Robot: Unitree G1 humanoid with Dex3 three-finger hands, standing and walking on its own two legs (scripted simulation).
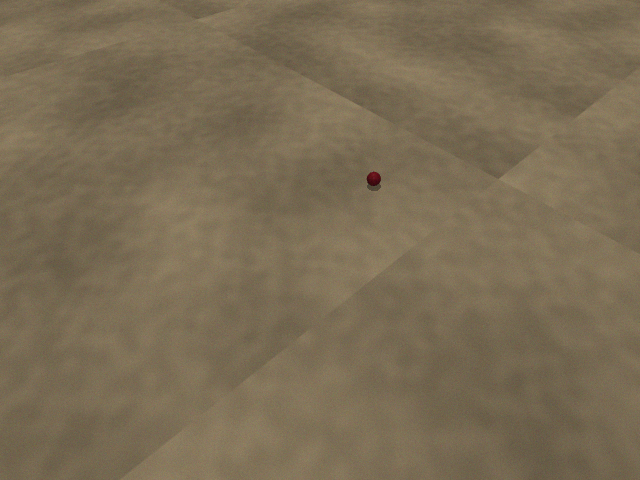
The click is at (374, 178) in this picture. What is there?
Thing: free ball
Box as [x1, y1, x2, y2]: [367, 172, 380, 185]
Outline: 371,172 367,176 367,181 369,184 375,185 379,182 380,177 376,172
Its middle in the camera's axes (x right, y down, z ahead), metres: +0.25 -0.28 +1.87
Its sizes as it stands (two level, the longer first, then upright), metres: 0.068 0.068 0.068
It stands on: the floor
